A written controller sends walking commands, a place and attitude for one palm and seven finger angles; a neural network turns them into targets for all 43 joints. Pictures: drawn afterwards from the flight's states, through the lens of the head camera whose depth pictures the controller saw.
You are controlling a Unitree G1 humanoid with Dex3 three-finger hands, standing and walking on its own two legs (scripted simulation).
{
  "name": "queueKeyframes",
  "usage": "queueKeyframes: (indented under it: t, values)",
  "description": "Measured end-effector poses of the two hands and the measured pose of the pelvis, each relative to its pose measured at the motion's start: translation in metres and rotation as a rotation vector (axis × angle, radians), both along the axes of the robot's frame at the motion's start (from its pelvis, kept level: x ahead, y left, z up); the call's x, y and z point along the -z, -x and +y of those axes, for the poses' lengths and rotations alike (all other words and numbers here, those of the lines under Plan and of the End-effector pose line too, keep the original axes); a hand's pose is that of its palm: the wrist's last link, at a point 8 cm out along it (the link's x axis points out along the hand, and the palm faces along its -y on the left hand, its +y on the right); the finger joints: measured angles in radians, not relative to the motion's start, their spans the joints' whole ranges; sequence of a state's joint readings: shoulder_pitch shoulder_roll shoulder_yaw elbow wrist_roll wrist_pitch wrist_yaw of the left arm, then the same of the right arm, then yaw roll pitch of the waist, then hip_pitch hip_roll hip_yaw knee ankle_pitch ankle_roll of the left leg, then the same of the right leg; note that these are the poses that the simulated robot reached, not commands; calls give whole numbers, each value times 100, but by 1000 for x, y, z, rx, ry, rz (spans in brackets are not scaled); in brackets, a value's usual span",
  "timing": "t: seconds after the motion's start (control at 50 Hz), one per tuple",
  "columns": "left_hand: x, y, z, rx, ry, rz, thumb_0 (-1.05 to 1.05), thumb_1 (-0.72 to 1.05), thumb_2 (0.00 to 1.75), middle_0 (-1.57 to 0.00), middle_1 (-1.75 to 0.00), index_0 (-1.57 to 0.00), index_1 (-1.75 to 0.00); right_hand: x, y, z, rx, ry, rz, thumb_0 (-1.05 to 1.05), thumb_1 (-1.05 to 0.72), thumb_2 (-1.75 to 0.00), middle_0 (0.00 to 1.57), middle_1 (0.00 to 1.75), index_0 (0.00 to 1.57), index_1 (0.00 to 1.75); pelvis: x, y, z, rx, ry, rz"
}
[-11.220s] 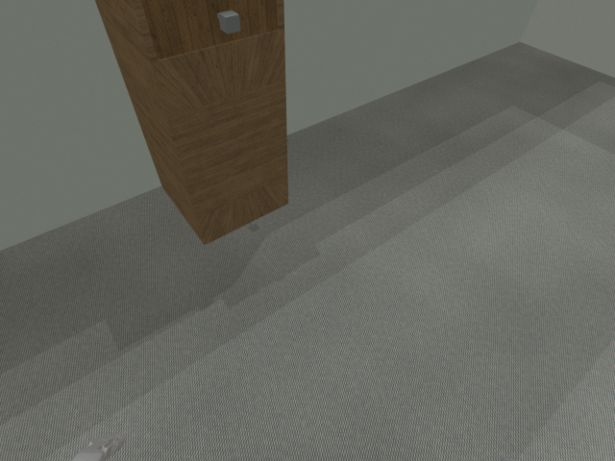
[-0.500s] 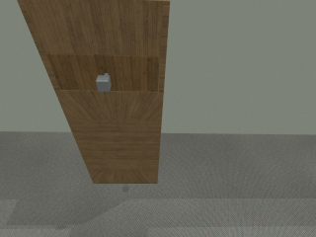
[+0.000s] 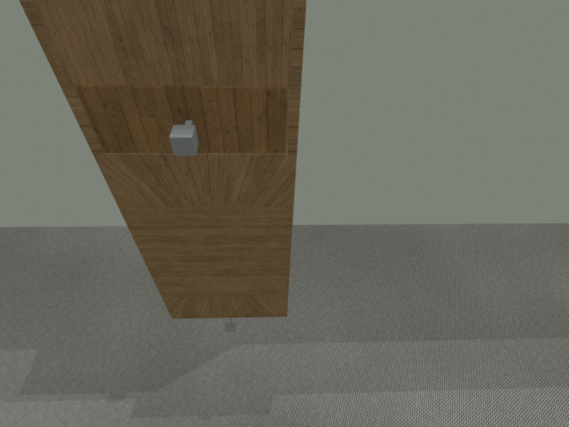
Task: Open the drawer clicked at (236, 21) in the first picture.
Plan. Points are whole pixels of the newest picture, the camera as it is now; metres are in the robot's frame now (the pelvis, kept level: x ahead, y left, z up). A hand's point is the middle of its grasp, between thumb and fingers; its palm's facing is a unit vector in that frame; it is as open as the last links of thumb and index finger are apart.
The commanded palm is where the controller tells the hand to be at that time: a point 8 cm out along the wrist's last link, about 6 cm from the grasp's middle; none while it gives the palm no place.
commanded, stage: shuffle to correct the standing spot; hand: left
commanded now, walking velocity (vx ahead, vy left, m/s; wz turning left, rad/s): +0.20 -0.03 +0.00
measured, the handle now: (186, 134) +0.60 +0.21 +0.09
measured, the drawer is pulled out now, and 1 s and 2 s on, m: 0.00 0.00 0.00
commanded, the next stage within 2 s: come to a stop and stand still in 0.24 s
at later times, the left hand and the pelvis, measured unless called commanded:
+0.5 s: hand out of the picture +0.05 +0.14 -0.18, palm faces +0.13 -0.98 -0.11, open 7.4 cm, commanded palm none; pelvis +0.12 +0.01 -0.01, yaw +2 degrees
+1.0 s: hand out of the picture +0.13 +0.17 -0.16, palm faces +0.04 -0.96 -0.28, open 7.4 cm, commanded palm none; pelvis +0.08 -0.02 +0.00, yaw -1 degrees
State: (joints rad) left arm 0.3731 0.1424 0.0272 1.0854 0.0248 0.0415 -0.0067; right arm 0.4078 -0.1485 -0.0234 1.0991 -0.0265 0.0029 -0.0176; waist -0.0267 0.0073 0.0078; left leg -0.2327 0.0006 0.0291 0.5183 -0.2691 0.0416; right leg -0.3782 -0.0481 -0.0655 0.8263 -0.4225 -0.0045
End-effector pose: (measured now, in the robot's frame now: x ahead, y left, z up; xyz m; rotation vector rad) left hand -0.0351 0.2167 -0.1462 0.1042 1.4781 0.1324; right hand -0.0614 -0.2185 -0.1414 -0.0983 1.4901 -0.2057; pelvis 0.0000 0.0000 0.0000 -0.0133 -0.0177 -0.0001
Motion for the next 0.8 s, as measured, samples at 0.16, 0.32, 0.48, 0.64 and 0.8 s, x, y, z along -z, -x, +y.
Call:
queueKeyframes:
  t: [0.16,0.32,0.48,0.64,0.8]
  values:
    - [-5,-62,-16,7,-53,-129,2,94,90,-20,-30,-20,-30,15,-20,-4,18,-62,29,0,-91,-90,20,30,21,30,6,-31,-20,4,-29,6]
    - [-15,-65,-30,-77,-46,-96,1,92,90,-19,-30,-20,-30,7,-124,-20,-58,-52,-94,0,-91,-90,20,30,20,30,-5,-69,-21,-35,-2,3]
    - [1,-74,-31,-113,34,30,0,91,90,-20,-30,-20,-30,-4,-231,-16,-142,36,-213,1,-94,-90,20,30,20,30,2,-114,2,-40,22,7]
    - [13,-120,0,-57,17,40,0,91,90,-20,-30,-20,-30,-4,-281,22,-142,34,-276,0,-92,-90,20,30,20,30,6,-131,18,8,-2,6]
    - [-4,-174,33,33,-110,-125,0,91,90,-19,-30,-20,-30,5,-255,2,-77,18,-295,-1,-92,-90,20,30,21,30,7,-101,6,39,-8,12]
